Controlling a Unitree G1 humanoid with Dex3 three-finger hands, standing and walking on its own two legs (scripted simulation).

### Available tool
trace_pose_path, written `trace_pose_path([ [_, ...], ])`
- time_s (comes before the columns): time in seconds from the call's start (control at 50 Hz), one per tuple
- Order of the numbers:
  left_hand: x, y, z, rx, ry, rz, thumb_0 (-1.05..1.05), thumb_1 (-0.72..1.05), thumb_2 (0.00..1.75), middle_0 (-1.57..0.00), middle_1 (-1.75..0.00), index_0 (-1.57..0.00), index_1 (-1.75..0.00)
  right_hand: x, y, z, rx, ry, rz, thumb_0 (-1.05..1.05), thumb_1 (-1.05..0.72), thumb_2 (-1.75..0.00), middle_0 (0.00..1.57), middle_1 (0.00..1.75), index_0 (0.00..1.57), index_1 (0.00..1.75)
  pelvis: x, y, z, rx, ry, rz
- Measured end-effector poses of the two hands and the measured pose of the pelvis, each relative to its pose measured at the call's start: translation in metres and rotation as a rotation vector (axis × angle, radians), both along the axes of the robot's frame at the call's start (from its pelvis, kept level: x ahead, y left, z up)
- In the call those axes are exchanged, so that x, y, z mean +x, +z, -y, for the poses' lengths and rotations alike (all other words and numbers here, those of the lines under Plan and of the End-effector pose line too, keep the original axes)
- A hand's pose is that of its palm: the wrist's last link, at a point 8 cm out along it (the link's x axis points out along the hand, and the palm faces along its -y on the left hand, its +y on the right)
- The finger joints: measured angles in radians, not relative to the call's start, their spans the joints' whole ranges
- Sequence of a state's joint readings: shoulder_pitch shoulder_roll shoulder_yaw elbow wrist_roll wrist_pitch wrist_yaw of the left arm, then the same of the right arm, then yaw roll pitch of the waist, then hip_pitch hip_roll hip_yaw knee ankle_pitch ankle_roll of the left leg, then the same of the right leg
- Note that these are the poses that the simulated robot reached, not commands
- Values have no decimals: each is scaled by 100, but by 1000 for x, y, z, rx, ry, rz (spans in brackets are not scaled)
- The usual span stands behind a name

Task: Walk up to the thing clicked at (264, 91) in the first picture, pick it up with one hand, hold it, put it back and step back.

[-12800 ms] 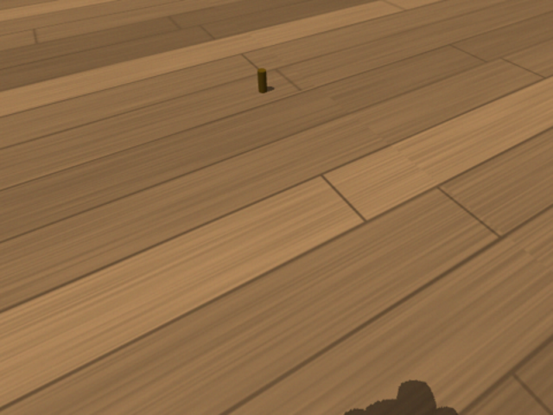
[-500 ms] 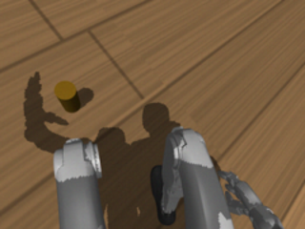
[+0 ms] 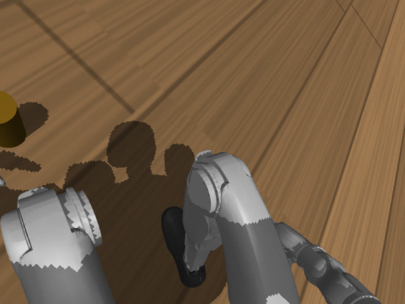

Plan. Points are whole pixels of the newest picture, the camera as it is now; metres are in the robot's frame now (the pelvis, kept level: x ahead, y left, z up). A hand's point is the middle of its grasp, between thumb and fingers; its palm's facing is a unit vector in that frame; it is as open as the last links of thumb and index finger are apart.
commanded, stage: close in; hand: left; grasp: from the side
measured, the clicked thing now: (2, 122) +0.47 +0.24 -0.21
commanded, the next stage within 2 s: rest palm in 0.40 s
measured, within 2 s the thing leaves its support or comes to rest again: leaves its support in 1.56 s
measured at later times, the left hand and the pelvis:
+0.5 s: hand out of the picture +0.43 +0.25 -0.17, palm faces +0.13 -0.99 -0.01, open 16.8 cm; pelvis -0.01 +0.00 +0.00, yaw -2 degrees
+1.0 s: hand out of the picture +0.44 +0.25 -0.19, palm faces +0.18 -0.98 -0.04, open 10.4 cm; pelvis -0.01 +0.01 +0.00, yaw -3 degrees
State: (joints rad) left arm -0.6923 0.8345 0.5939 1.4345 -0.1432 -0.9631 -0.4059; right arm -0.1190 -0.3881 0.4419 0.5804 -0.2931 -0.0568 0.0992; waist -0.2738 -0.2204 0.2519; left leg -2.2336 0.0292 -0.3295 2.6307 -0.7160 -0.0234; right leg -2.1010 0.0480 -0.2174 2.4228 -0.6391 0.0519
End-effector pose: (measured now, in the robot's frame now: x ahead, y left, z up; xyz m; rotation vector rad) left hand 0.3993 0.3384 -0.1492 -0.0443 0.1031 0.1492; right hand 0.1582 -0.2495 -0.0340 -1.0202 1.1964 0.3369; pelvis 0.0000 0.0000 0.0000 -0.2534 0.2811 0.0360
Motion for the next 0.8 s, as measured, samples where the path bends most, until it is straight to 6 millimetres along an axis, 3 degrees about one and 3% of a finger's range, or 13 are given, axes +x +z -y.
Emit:
trace_pose_path([
  [0.28,1,-16,27,43,-9,11,-2,-45,3,-6,-6,-6,-5,-20,5,2,-65,30,-78,0,-92,-91,21,30,21,30,-6,-4,-3,-26,-12,46],
  [0.56,3,-26,40,50,-16,27,-2,-37,9,-6,-7,-6,-6,-16,10,-7,-87,72,-92,0,-91,-90,21,29,21,30,-7,-4,-5,-50,-20,64],
  [0.8,6,-34,41,60,16,27,-1,-12,27,-25,-23,-24,-23,-8,13,-13,-110,104,-106,0,-90,-90,21,29,21,30,-7,-2,-7,-66,-26,66],
])
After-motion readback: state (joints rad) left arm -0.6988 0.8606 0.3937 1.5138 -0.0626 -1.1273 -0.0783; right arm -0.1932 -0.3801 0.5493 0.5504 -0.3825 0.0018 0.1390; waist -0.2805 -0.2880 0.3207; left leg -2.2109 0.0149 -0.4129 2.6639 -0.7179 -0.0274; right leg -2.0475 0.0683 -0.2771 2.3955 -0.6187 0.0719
